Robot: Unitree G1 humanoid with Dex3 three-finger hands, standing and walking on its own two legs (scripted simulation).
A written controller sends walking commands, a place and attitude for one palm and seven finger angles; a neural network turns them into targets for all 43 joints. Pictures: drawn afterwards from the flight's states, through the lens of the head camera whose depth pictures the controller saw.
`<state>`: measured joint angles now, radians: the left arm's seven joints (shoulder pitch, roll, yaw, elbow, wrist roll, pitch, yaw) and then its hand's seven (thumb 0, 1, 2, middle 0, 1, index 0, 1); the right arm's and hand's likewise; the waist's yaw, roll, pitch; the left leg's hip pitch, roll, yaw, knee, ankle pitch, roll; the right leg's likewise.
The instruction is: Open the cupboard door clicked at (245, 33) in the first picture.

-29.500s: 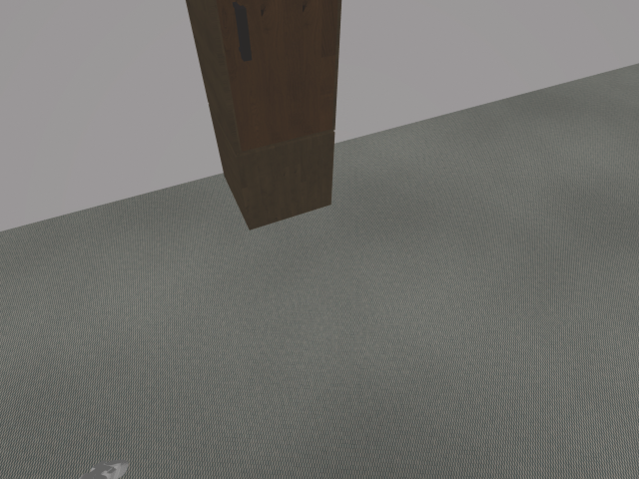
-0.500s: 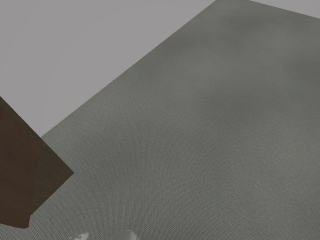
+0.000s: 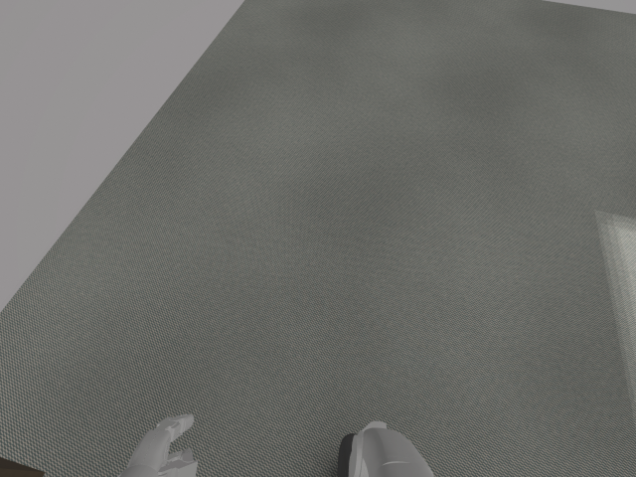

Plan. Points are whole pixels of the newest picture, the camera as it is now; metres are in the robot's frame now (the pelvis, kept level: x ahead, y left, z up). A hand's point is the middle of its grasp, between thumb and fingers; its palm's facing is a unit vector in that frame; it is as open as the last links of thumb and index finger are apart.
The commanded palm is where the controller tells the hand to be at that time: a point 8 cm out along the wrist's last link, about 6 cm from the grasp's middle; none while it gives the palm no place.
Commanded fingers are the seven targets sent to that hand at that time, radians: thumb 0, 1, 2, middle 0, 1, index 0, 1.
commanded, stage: walk to a spot facing it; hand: left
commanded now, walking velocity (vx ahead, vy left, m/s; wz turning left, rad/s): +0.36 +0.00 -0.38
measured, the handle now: out of the picture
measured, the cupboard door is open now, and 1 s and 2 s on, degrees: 48 48 48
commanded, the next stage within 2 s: turn to face it in 0.88 s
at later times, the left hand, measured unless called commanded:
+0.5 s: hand (224, 409) +0.22 +0.14 -0.16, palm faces -0.03 -0.98 -0.21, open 7.3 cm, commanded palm none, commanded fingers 0.00 0.90 0.90 -0.20 -0.30 -0.20 -0.30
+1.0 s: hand (290, 184) +0.67 +0.05 -0.16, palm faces -0.34 -0.90 -0.27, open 7.3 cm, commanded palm none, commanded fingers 0.00 0.90 0.90 -0.20 -0.30 -0.20 -0.30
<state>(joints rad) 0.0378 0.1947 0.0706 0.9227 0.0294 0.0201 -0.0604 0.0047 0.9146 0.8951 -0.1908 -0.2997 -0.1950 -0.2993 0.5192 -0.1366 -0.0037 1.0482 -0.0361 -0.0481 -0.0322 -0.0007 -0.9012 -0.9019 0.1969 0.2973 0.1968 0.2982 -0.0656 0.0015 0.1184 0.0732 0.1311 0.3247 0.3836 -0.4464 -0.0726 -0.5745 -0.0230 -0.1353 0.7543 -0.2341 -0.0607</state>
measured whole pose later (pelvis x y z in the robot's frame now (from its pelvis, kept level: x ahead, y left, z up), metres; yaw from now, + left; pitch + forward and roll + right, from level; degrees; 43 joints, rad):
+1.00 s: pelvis +0.50 -0.11 +0.00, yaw -19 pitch +1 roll +1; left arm 0.12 0.24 0.08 0.99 0.03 -0.02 -0.03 0.01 0.93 0.89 -0.19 -0.30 -0.19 -0.30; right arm 0.48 -0.20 -0.03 1.12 -0.03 -0.04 -0.02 0.00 -0.92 -0.90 0.19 0.30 0.19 0.30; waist -0.05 0.01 0.09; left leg 0.03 0.11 0.27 0.45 -0.44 -0.07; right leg -0.47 -0.05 -0.12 0.63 -0.18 -0.07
